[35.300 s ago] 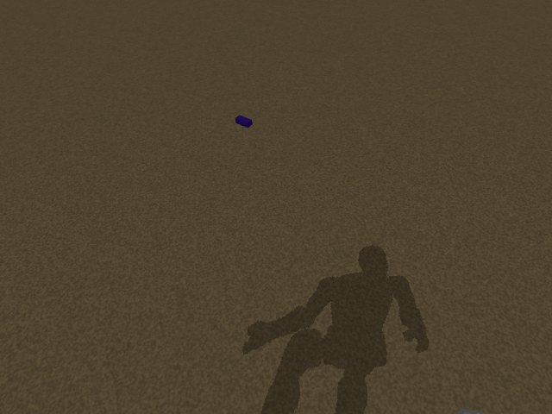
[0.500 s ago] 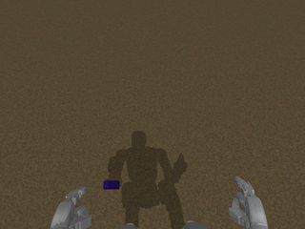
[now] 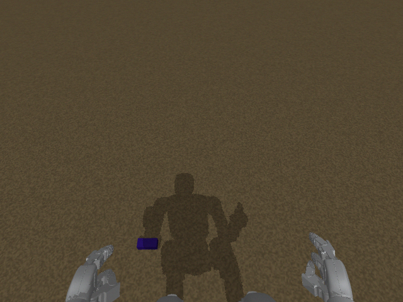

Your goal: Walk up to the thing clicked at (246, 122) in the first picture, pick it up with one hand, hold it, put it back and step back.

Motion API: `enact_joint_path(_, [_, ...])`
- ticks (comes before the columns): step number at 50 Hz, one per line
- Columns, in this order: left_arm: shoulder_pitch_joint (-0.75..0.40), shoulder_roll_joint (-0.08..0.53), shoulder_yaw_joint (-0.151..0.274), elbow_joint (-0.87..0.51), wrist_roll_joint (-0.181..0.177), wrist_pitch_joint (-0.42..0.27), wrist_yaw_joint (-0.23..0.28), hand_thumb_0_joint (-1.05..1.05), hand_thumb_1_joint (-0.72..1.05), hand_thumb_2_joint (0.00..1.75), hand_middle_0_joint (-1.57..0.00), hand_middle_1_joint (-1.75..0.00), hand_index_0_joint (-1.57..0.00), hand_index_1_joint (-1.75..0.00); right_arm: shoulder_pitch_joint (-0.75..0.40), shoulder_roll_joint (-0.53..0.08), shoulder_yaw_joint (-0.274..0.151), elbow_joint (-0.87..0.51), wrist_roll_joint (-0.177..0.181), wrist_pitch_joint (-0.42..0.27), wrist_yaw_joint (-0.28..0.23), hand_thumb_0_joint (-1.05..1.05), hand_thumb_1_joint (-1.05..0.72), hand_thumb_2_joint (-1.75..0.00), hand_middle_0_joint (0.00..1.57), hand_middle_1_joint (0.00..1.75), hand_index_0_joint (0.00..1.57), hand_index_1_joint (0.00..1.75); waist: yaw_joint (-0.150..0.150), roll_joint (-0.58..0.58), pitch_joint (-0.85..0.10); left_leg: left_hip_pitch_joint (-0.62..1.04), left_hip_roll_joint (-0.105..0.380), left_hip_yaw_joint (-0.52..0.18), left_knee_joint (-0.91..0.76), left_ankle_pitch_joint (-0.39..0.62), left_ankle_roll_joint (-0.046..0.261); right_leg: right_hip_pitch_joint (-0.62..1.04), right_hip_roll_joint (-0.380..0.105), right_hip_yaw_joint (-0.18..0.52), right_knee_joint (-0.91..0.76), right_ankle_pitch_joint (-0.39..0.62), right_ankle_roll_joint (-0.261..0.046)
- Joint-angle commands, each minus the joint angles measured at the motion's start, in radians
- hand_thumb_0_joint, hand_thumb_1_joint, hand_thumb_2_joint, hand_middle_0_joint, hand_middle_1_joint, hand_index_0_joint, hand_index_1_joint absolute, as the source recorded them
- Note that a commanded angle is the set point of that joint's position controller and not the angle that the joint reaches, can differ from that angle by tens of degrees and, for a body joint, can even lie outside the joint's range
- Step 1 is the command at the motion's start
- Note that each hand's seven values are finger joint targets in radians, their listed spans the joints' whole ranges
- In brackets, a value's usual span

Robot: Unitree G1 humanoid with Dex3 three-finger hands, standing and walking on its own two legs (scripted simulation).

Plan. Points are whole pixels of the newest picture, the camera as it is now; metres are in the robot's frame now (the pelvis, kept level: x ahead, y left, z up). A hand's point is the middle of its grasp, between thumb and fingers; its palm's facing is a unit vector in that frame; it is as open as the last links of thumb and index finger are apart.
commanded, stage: home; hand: left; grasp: from above
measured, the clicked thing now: (147, 243) +0.47 +0.27 -0.70
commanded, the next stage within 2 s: stand in 0.64 s
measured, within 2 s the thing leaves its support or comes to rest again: neither
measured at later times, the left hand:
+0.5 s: hand (118, 288) +0.16 +0.18 -0.04, palm faces +0.04 -0.98 -0.20, open 7.4 cm
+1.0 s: hand out of the picture +0.12 +0.23 -0.10, palm faces +0.02 -0.94 -0.35, open 7.4 cm
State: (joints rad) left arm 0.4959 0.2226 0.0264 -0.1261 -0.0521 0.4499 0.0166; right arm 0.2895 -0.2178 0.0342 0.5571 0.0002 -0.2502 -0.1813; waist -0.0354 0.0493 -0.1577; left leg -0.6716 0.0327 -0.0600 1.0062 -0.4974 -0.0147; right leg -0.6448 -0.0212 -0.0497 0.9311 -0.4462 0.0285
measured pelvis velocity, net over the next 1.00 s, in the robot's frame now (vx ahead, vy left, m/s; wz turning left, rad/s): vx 0.00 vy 0.00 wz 0.00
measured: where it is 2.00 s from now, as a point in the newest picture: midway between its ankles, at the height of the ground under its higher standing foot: outside the picture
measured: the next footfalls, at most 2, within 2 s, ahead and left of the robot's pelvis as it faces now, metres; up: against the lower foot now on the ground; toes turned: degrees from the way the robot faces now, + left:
none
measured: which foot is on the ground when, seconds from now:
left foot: down 0.00-1.00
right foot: down 0.00-1.00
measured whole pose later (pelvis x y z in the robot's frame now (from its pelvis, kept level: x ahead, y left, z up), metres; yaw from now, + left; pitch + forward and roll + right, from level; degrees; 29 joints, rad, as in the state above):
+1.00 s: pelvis +0.00 +0.00 +0.03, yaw +0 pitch +0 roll +0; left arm 0.23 0.29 0.03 0.68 0.05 0.06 0.03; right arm 0.19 -0.30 -0.04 0.86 -0.06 -0.03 -0.01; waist 0.02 -0.01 0.02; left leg -0.39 0.00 -0.02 0.78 -0.40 -0.01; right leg -0.40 -0.06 -0.02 0.79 -0.39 0.03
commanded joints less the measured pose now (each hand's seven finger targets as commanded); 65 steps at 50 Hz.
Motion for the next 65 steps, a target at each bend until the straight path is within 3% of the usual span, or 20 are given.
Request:
enact_joint_path(1, [-0.016, 0.099, 0.057, -0.175, 0.005, -0.044, 0.009, 0.0, 0.9, 0.9, -0.2, -0.3, -0.2, -0.3, -0.073, -0.121, -0.054, -0.166, 0.004, -0.057, -0.016, 0.0, -0.9, -0.9, 0.2, 0.3, 0.2, 0.3, -0.001, -0.011, -0.061, 0.053, -0.03, 0.01, -0.179, 0.182, 0.023, 0.053, 0.041, -0.026, -0.144, 0.137, -0.026])
enact_joint_path(3, [-0.036, 0.127, 0.082, -0.224, 0.0, -0.044, 0.011, 0.0, 0.9, 0.9, -0.2, -0.3, -0.2, -0.3, -0.08, -0.126, -0.056, -0.176, 0.006, -0.057, -0.014, 0.0, -0.9, -0.9, 0.2, 0.3, 0.2, 0.3, 0.008, -0.014, -0.063, 0.043, -0.031, 0.011, -0.18, 0.164, 0.025, 0.061, 0.039, -0.026, -0.149, 0.122, -0.024])
enact_joint_path(8, [-0.007, 0.088, 0.048, -0.185, 0.002, -0.034, 0.008, 0.0, 0.9, 0.9, -0.2, -0.3, -0.2, -0.3, -0.067, -0.117, -0.054, -0.171, 0.008, -0.057, -0.017, 0.0, -0.9, -0.9, 0.2, 0.3, 0.2, 0.3, -0.004, -0.015, -0.057, 0.042, -0.033, 0.019, -0.165, 0.176, 0.026, 0.045, 0.037, -0.023, -0.147, 0.135, -0.024])
enact_joint_path(9, [-0.032, 0.119, 0.076, -0.229, 0.0, -0.038, 0.011, 0.0, 0.9, 0.9, -0.2, -0.3, -0.2, -0.3, -0.068, -0.122, -0.056, -0.173, 0.008, -0.056, -0.017, 0.0, -0.9, -0.9, 0.2, 0.3, 0.2, 0.3, 0.001, -0.006, -0.078, 0.05, -0.033, 0.019, -0.166, 0.177, 0.025, 0.051, 0.038, -0.022, -0.146, 0.134, -0.024])
enact_joint_path(14, [-0.028, 0.126, 0.074, -0.23, 0.006, -0.048, 0.014, 0.0, 0.9, 0.9, -0.2, -0.3, -0.2, -0.3, -0.067, -0.125, -0.059, -0.174, 0.008, -0.054, -0.017, 0.0, -0.9, -0.9, 0.2, 0.3, 0.2, 0.3, 0.001, 0.005, -0.085, 0.056, -0.027, 0.008, -0.172, 0.194, 0.022, 0.05, 0.04, -0.025, -0.129, 0.145, -0.028])
enact_joint_path(20, [0.014, 0.083, 0.047, -0.165, 0.0, -0.037, 0.008, 0.0, 0.9, 0.9, -0.2, -0.3, -0.2, -0.3, -0.064, -0.123, -0.056, -0.169, 0.006, -0.055, -0.015, 0.0, -0.9, -0.9, 0.2, 0.3, 0.2, 0.3, -0.01, -0.027, -0.061, 0.049, -0.027, 0.013, -0.163, 0.205, 0.024, 0.047, 0.042, -0.028, -0.134, 0.153, -0.025])
enact_joint_path(22, [-0.035, 0.133, 0.083, -0.238, 0.003, -0.045, 0.014, 0.0, 0.9, 0.9, -0.2, -0.3, -0.2, -0.3, -0.065, -0.127, -0.061, -0.172, 0.007, -0.053, -0.017, 0.0, -0.9, -0.9, 0.2, 0.3, 0.2, 0.3, -0.001, 0.01, -0.096, 0.063, -0.029, 0.016, -0.162, 0.216, 0.022, 0.059, 0.039, -0.023, -0.132, 0.166, -0.028])
enact_joint_path(25, [0.004, 0.083, 0.04, -0.171, 0.003, -0.034, 0.007, 0.0, 0.9, 0.9, -0.2, -0.3, -0.2, -0.3, -0.064, -0.118, -0.053, -0.171, 0.006, -0.052, -0.015, 0.0, -0.9, -0.9, 0.2, 0.3, 0.2, 0.3, -0.009, -0.013, -0.061, 0.044, -0.032, 0.016, -0.161, 0.194, 0.024, 0.043, 0.039, -0.023, -0.138, 0.148, -0.025])
enact_joint_path(27, [-0.021, 0.123, 0.076, -0.219, 0.0, -0.038, 0.012, 0.0, 0.9, 0.9, -0.2, -0.3, -0.2, -0.3, -0.073, -0.126, -0.057, -0.181, 0.008, -0.054, -0.016, 0.0, -0.9, -0.9, 0.2, 0.3, 0.2, 0.3, 0.001, -0.008, -0.068, 0.043, -0.029, 0.013, -0.17, 0.172, 0.025, 0.05, 0.038, -0.024, -0.139, 0.128, -0.025])
enact_joint_path(31, [-0.014, 0.097, 0.048, -0.193, 0.005, -0.037, 0.011, 0.0, 0.9, 0.9, -0.2, -0.3, -0.2, -0.3, -0.067, -0.123, -0.056, -0.176, 0.008, -0.05, -0.014, 0.0, -0.9, -0.9, 0.2, 0.3, 0.2, 0.3, -0.005, -0.006, -0.051, 0.042, -0.024, 0.002, -0.18, 0.167, 0.021, 0.032, 0.041, -0.027, -0.129, 0.122, -0.027])
enact_joint_path(36, [-0.03, 0.127, 0.074, -0.234, 0.003, -0.041, 0.014, 0.0, 0.9, 0.9, -0.2, -0.3, -0.2, -0.3, -0.067, -0.128, -0.06, -0.185, 0.009, -0.05, -0.016, 0.0, -0.9, -0.9, 0.2, 0.3, 0.2, 0.3, -0.002, 0.003, -0.073, 0.048, -0.03, 0.018, -0.16, 0.19, 0.023, 0.04, 0.038, -0.022, -0.132, 0.142, -0.027])
enact_joint_path(37, [-0.31, 0.193, 0.067, 0.117, 0.114, -0.257, 0.05, 0.0, 0.9, 0.9, -0.2, -0.3, -0.2, -0.3, -0.125, -0.241, -0.099, 0.074, -0.119, 0.061, 0.043, 0.0, -0.9, -0.9, 0.2, 0.3, 0.2, 0.3, 0.068, -0.03, 0.153, 0.101, 0.025, -0.039, -0.256, 0.401, 0.069, 0.204, -0.031, 0.044, -0.137, 0.167, -0.064])
enact_joint_path(38, [-0.197, 0.211, 0.083, 0.314, 0.119, -0.323, 0.043, 0.0, 0.9, 0.9, -0.2, -0.3, -0.2, -0.3, -0.139, -0.257, -0.118, 0.089, -0.118, 0.108, 0.075, 0.0, -0.9, -0.9, 0.2, 0.3, 0.2, 0.3, 0.078, -0.087, 0.061, 0.163, 0.012, -0.001, -0.239, 0.394, 0.08, 0.24, -0.048, 0.105, -0.187, 0.165, -0.101])
enact_joint_path(39, [-0.188, 0.209, 0.077, 0.359, 0.118, -0.355, 0.035, 0.0, 0.9, 0.9, -0.2, -0.3, -0.2, -0.3, -0.116, -0.265, -0.119, 0.052, -0.127, 0.13, 0.093, 0.0, -0.9, -0.9, 0.2, 0.3, 0.2, 0.3, 0.052, -0.067, 0.049, 0.201, 0.013, -0.034, -0.248, 0.405, 0.081, 0.211, -0.032, 0.105, -0.176, 0.197, -0.109])
enact_joint_path(41, [-0.221, 0.219, 0.062, 0.451, 0.122, -0.395, 0.027, 0.0, 0.9, 0.9, -0.2, -0.3, -0.2, -0.3, -0.131, -0.242, -0.115, 0.094, -0.083, 0.147, 0.128, 0.0, -0.9, -0.9, 0.2, 0.3, 0.2, 0.3, 0.065, -0.042, -0.008, 0.26, 0.0, -0.02, -0.267, 0.39, 0.082, 0.297, -0.059, 0.119, -0.186, 0.269, -0.097])
enact_joint_path(45, [-0.305, 0.227, 0.064, 0.626, 0.106, -0.419, 0.025, 0.0, 0.9, 0.9, -0.2, -0.3, -0.2, -0.3, -0.129, -0.209, -0.119, 0.168, -0.049, 0.175, 0.162, 0.0, -0.9, -0.9, 0.2, 0.3, 0.2, 0.3, 0.054, -0.128, 0.056, 0.302, -0.017, 0.001, -0.312, 0.263, 0.063, 0.28, -0.092, 0.142, -0.304, 0.18, -0.079])
enact_joint_path(51, [-0.319, 0.209, 0.063, 0.84, 0.097, -0.453, 0.025, 0.0, 0.9, 0.9, -0.2, -0.3, -0.2, -0.3, -0.145, -0.227, -0.122, 0.258, -0.056, 0.199, 0.16, 0.0, -0.9, -0.9, 0.2, 0.3, 0.2, 0.3, 0.064, -0.015, 0.111, 0.35, 0.03, -0.064, -0.467, 0.304, 0.069, 0.355, -0.056, 0.082, -0.344, 0.23, -0.049])
enact_joint_path(56, [-0.316, 0.231, 0.061, 0.977, 0.091, -0.463, 0.027, 0.0, 0.9, 0.9, -0.2, -0.3, -0.2, -0.3, -0.133, -0.238, -0.117, 0.332, -0.042, 0.216, 0.149, 0.0, -0.9, -0.9, 0.2, 0.3, 0.2, 0.3, 0.054, -0.03, 0.127, 0.406, 0.034, -0.058, -0.531, 0.355, 0.055, 0.45, -0.077, 0.094, -0.441, 0.317, -0.052])
enact_joint_path(61, [-0.326, 0.243, 0.055, 1.072, 0.085, -0.463, 0.03, 0.0, 0.9, 0.9, -0.2, -0.3, -0.2, -0.3, -0.128, -0.25, -0.111, 0.396, -0.035, 0.222, 0.145, 0.0, -0.9, -0.9, 0.2, 0.3, 0.2, 0.3, 0.052, -0.037, 0.135, 0.479, 0.045, -0.052, -0.593, 0.411, 0.048, 0.499, -0.088, 0.091, -0.509, 0.346, -0.046])
enact_joint_path(65, [-0.328, 0.238, 0.047, 1.131, 0.082, -0.457, 0.029, 0.0, 0.9, 0.9, -0.2, -0.3, -0.2, -0.3, -0.142, -0.259, -0.106, 0.433, -0.031, 0.226, 0.142, 0.0, -0.9, -0.9, 0.2, 0.3, 0.2, 0.3, 0.061, -0.012, 0.172, 0.477, 0.055, -0.066, -0.662, 0.368, 0.041, 0.53, -0.085, 0.082, -0.545, 0.301, -0.038])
